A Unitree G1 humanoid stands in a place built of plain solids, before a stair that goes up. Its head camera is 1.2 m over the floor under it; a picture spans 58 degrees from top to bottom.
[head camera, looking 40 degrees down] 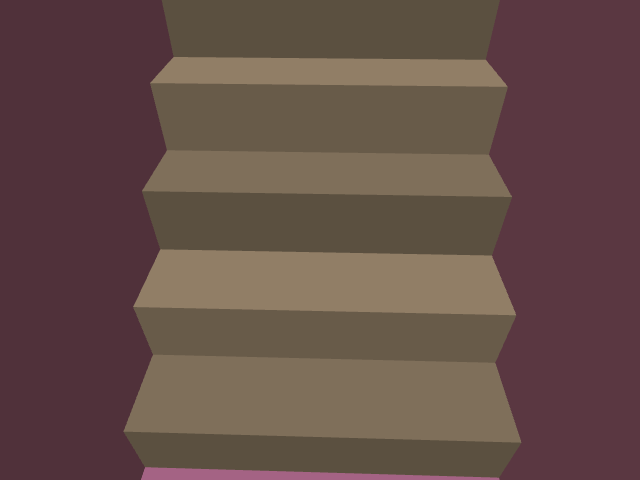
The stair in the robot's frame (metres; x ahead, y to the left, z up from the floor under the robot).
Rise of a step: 0.20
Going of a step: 0.21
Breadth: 0.93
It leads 2 degrees to the right of straight ahead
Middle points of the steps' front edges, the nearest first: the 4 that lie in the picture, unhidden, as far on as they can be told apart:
0.48 0.00 0.20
0.69 -0.01 0.39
0.91 -0.01 0.59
1.12 -0.02 0.79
